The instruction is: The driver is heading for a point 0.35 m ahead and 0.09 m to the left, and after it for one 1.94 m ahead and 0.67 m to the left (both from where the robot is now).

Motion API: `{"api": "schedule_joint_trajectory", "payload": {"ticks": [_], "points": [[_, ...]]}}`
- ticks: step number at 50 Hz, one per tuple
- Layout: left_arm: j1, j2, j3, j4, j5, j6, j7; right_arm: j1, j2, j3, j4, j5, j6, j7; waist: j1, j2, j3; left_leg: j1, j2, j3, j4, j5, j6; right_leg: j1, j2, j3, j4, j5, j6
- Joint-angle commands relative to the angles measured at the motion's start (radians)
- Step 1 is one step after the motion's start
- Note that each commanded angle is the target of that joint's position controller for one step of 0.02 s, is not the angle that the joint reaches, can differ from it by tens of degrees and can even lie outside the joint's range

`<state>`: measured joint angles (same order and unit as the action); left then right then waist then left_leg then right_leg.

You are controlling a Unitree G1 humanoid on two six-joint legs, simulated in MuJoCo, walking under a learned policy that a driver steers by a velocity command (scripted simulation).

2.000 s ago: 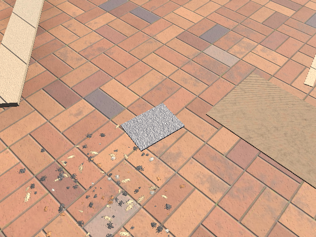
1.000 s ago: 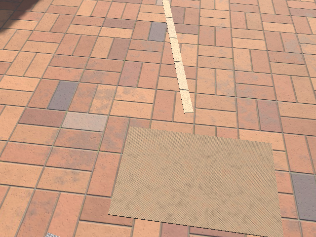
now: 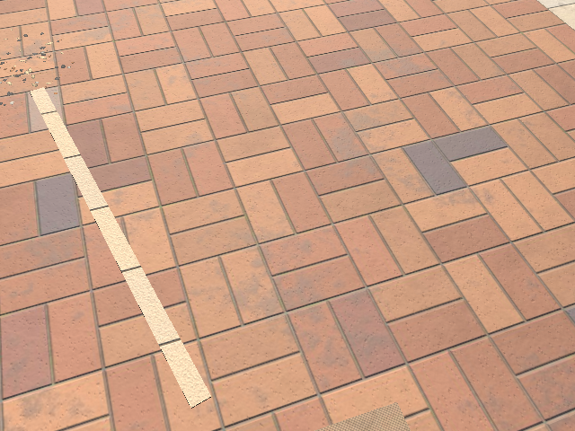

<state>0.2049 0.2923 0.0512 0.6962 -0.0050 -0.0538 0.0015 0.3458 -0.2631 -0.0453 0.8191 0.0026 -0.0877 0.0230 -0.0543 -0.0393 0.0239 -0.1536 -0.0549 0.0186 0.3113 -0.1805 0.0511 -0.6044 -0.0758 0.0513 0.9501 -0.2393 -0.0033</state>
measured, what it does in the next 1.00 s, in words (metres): walks ahead, turning left: right foot, then left foot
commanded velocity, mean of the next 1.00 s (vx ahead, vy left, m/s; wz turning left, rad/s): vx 0.23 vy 0.00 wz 0.43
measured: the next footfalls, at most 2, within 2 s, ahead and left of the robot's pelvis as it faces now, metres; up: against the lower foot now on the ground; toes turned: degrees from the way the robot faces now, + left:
right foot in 0.24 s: +0.30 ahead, -0.15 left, +0.00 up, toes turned +5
left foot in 0.68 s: +0.37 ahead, +0.12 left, +0.00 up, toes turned +21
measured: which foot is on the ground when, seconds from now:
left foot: down 0.00-0.24, up 0.26-0.66, down 0.68-1.00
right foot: up 0.00-0.22, down 0.24-0.68, up 0.70-1.00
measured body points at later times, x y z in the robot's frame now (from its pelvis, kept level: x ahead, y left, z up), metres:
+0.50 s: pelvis +0.24 -0.05 +0.00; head +0.28 -0.05 +0.45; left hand +0.28 +0.25 -0.11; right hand +0.44 -0.30 -0.11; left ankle +0.28 +0.10 -0.69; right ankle +0.26 -0.16 -0.75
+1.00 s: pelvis +0.32 -0.01 -0.01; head +0.35 +0.02 +0.44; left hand +0.33 +0.31 -0.12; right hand +0.60 -0.19 -0.09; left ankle +0.34 +0.10 -0.75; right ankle +0.42 -0.14 -0.72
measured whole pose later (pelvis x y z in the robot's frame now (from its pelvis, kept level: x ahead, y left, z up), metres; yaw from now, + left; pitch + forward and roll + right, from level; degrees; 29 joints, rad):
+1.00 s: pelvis +0.32 -0.01 -0.01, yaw +30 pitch +3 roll -1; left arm 0.08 0.30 0.06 0.78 0.00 0.01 0.02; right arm 0.18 -0.32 -0.08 0.59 0.00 0.04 -0.02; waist -0.03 0.00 0.05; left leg -0.40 -0.08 -0.13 0.48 -0.12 0.04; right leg -0.45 0.01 0.10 0.77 -0.36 0.07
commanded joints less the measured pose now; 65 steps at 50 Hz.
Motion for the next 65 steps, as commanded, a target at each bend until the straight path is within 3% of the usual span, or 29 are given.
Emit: {"api": "schedule_joint_trajectory", "payload": {"ticks": [1,7,9,11,12,13,14,15,17,20,23,30,33,34,35,36,37,38,39,43,50,53,54,55,56,57,58,60,65], "points": [[-0.077,0.025,-0.002,-0.081,0.006,-0.022,-0.006,-0.044,-0.173,-0.039,-0.063,0.011,-0.012,-0.010,0.007,0.114,0.000,0.017,0.244,-0.188,-0.169,0.206,0.166,-0.030,-0.020,-0.004,-0.184,0.158,0.015],[-0.230,0.046,0.003,-0.119,-0.010,-0.048,-0.034,0.058,-0.196,-0.044,-0.019,0.029,0.019,-0.022,-0.024,0.120,0.025,0.046,0.262,-0.212,-0.104,0.188,0.134,0.095,0.045,-0.005,-0.424,0.266,0.020],[-0.201,0.076,0.015,-0.113,-0.011,-0.056,-0.036,0.056,-0.211,-0.051,-0.015,0.029,0.029,-0.029,0.012,0.136,0.012,0.073,0.282,-0.247,-0.053,0.201,0.113,0.171,0.053,-0.001,-0.469,0.211,0.000],[-0.018,0.138,0.049,-0.061,-0.002,-0.060,-0.023,0.043,-0.186,-0.041,-0.021,0.022,0.032,-0.031,0.113,0.120,-0.097,0.014,0.211,-0.199,0.159,0.326,0.064,0.464,0.048,-0.013,-0.511,0.188,-0.049],[0.155,0.209,0.069,-0.041,0.018,-0.058,-0.010,0.025,-0.120,-0.016,-0.055,-0.001,0.028,-0.029,0.189,0.023,-0.252,-0.155,0.142,-0.150,0.452,0.139,0.023,0.743,-0.132,0.155,-0.471,0.183,-0.115],[0.195,0.277,0.082,-0.023,0.026,-0.041,-0.010,0.158,-0.024,0.012,-0.080,0.010,0.014,-0.031,0.129,-0.260,-0.382,-0.488,0.014,-0.062,0.777,-0.375,-0.041,1.008,-0.362,0.542,-0.538,0.116,-0.257],[0.178,0.184,0.060,-0.034,0.021,-0.037,-0.011,0.128,-0.125,-0.013,-0.066,0.029,0.012,-0.035,0.151,-0.191,-0.342,-0.570,0.051,-0.150,0.910,-0.419,-0.054,0.941,-0.344,0.596,-0.589,0.126,-0.258],[0.114,0.136,0.043,-0.039,0.016,-0.036,-0.007,0.051,-0.176,-0.033,-0.085,0.035,0.016,-0.037,0.142,-0.130,-0.220,-0.600,0.081,-0.145,0.943,-0.355,-0.061,0.831,-0.315,0.420,-0.578,0.302,-0.230],[0.000,0.073,0.025,-0.035,0.017,-0.033,-0.013,0.009,-0.162,-0.042,-0.089,0.015,0.040,-0.044,0.081,-0.058,-0.125,-0.535,0.131,-0.113,0.896,-0.282,-0.087,0.628,-0.237,0.200,-0.588,0.599,-0.205],[-0.079,0.082,0.032,-0.016,0.024,-0.042,-0.010,0.022,-0.101,-0.040,-0.108,0.021,0.090,-0.041,0.021,-0.089,-0.075,-0.417,0.148,-0.077,0.816,-0.206,-0.112,0.437,-0.205,0.048,-0.677,0.633,-0.213],[-0.107,0.120,0.047,0.005,0.020,-0.036,0.007,-0.034,-0.077,-0.033,-0.151,0.011,0.106,-0.034,0.019,-0.068,-0.063,-0.396,0.157,-0.062,0.651,-0.068,-0.114,0.413,-0.203,-0.048,-0.709,0.623,-0.218],[-0.088,0.178,0.065,0.048,-0.017,0.000,0.015,-0.173,-0.119,-0.047,-0.240,0.005,0.119,0.013,0.057,-0.045,-0.069,-0.305,0.128,-0.007,0.373,0.017,-0.050,0.502,-0.226,-0.146,-0.616,0.538,-0.171],[-0.086,0.177,0.067,0.061,-0.036,0.015,0.016,-0.124,-0.151,-0.069,-0.246,0.001,0.124,0.012,0.018,-0.019,-0.089,-0.164,0.066,0.040,0.203,0.072,0.009,0.496,-0.186,-0.191,-0.416,0.538,-0.104],[-0.019,0.150,0.061,0.076,-0.017,0.016,0.013,-0.054,-0.225,-0.096,-0.236,-0.001,0.121,-0.005,0.002,0.094,-0.141,0.000,0.090,-0.037,0.142,0.398,0.054,0.419,-0.110,-0.233,-0.230,0.427,-0.038],[0.013,0.090,0.038,0.042,0.036,0.013,0.007,-0.032,-0.346,-0.119,-0.258,-0.012,0.121,-0.028,0.037,0.372,-0.187,0.240,0.346,-0.395,0.168,0.872,0.214,0.094,0.032,-0.264,0.108,-0.236,0.058],[-0.004,0.103,0.031,0.031,0.034,0.018,0.003,-0.033,-0.307,-0.100,-0.283,-0.026,0.107,-0.019,0.004,0.322,-0.341,0.288,0.455,-0.613,0.104,0.701,0.368,-0.014,0.112,-0.047,0.304,-0.484,0.073],[-0.061,0.147,0.044,0.031,0.002,0.026,0.001,-0.063,-0.258,-0.086,-0.287,-0.016,0.094,-0.008,-0.015,0.196,-0.298,0.232,0.409,-0.525,0.077,0.599,0.332,-0.041,0.075,0.020,0.348,-0.431,0.061],[-0.083,0.139,0.043,0.024,-0.007,0.032,0.006,-0.107,-0.230,-0.079,-0.281,-0.002,0.086,-0.011,0.012,0.147,-0.226,0.165,0.353,-0.445,0.075,0.487,0.271,-0.061,0.052,0.025,0.312,-0.354,0.048],[-0.091,0.135,0.044,0.033,0.004,0.038,0.017,-0.144,-0.209,-0.073,-0.283,0.009,0.088,-0.016,0.029,0.098,-0.179,0.102,0.315,-0.406,0.059,0.392,0.226,-0.059,0.035,0.028,0.245,-0.293,0.049],[-0.067,0.110,0.038,0.044,0.006,0.050,0.026,-0.201,-0.213,-0.075,-0.306,-0.009,0.106,-0.041,0.070,0.151,-0.168,-0.044,0.243,-0.353,0.025,0.312,0.197,0.090,0.071,0.014,0.032,-0.183,0.071],[-0.096,0.105,0.033,0.035,0.000,0.047,0.010,-0.199,-0.223,-0.084,-0.306,0.000,0.123,-0.049,0.042,0.199,-0.147,-0.112,0.208,-0.452,0.013,0.014,0.165,0.215,0.109,0.034,-0.229,-0.108,0.067],[-0.051,0.106,0.040,0.043,-0.002,0.034,-0.002,-0.217,-0.216,-0.082,-0.309,0.011,0.133,-0.049,0.069,0.208,-0.134,-0.128,0.181,-0.490,0.050,-0.011,0.129,0.313,0.117,0.016,-0.426,-0.037,0.032],[-0.011,0.115,0.046,0.057,0.003,0.031,-0.004,-0.213,-0.202,-0.077,-0.306,0.016,0.137,-0.052,0.085,0.196,-0.137,-0.157,0.155,-0.465,0.086,-0.037,0.095,0.390,0.092,0.011,-0.528,0.036,0.011],[0.015,0.176,0.060,0.055,0.021,0.033,0.000,-0.175,-0.158,-0.063,-0.302,0.011,0.136,-0.052,0.071,0.087,-0.144,-0.244,0.090,-0.388,0.214,-0.165,0.037,0.479,-0.067,0.145,-0.611,0.036,-0.046],[-0.012,0.260,0.076,0.058,0.045,0.042,0.004,-0.180,-0.134,-0.058,-0.334,0.012,0.128,-0.052,0.030,-0.207,-0.073,-0.424,-0.082,-0.165,0.405,-0.352,-0.023,0.453,-0.241,0.391,-0.689,0.091,-0.187],[-0.056,0.209,0.064,0.023,0.063,0.035,0.006,-0.168,-0.207,-0.078,-0.317,-0.007,0.116,-0.054,0.054,-0.201,-0.070,-0.416,-0.048,-0.190,0.653,-0.426,-0.065,0.383,-0.321,0.484,-0.705,0.138,-0.280],[-0.114,0.165,0.049,0.003,0.051,0.032,0.013,-0.139,-0.237,-0.094,-0.289,0.001,0.116,-0.050,0.028,-0.128,-0.062,-0.405,-0.040,-0.212,0.766,-0.373,-0.075,0.368,-0.277,0.400,-0.684,0.167,-0.262],[-0.159,0.121,0.035,-0.001,0.012,0.031,0.018,-0.099,-0.197,-0.088,-0.245,-0.003,0.130,-0.056,0.015,-0.085,-0.042,-0.423,-0.036,-0.206,0.847,-0.279,-0.109,0.404,-0.180,0.262,-0.645,0.191,-0.196],[-0.099,0.099,0.020,0.028,0.013,0.045,0.022,-0.174,-0.094,-0.041,-0.259,0.003,0.131,-0.051,0.064,-0.126,-0.068,-0.309,0.025,-0.117,0.567,-0.240,-0.149,0.491,-0.117,0.130,-0.605,0.310,-0.194]]}}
